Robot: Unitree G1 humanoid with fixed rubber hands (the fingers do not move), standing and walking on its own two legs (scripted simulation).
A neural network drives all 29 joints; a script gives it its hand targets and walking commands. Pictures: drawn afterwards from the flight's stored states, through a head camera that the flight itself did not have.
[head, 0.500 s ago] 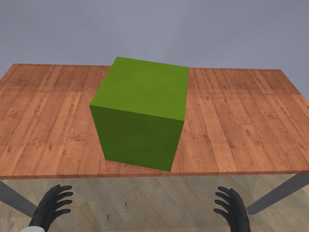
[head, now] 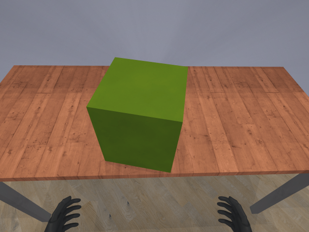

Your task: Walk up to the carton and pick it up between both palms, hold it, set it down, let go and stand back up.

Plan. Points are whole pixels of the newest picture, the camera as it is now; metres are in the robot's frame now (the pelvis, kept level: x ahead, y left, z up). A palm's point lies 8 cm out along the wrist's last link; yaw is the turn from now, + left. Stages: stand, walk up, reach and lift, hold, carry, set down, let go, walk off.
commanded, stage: set down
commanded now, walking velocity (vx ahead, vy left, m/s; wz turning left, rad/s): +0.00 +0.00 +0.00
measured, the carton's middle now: (143, 117) +0.43 +0.02 +0.05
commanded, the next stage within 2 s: let go in 0.58 s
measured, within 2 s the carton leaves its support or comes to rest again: neither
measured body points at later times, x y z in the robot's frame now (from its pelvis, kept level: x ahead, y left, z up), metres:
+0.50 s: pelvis +0.00 +0.00 +0.00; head +0.02 +0.00 +0.45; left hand +0.18 +0.22 -0.09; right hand +0.15 -0.24 -0.08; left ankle -0.02 +0.09 -0.75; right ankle +0.01 -0.13 -0.75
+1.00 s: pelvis +0.00 +0.00 +0.00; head +0.02 +0.00 +0.45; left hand +0.18 +0.22 -0.09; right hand +0.15 -0.24 -0.09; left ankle -0.02 +0.09 -0.75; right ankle +0.01 -0.13 -0.75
